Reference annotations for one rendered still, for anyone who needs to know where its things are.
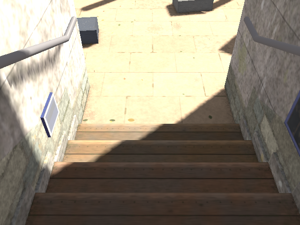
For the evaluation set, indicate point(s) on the stairs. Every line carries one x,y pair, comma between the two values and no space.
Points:
161,174

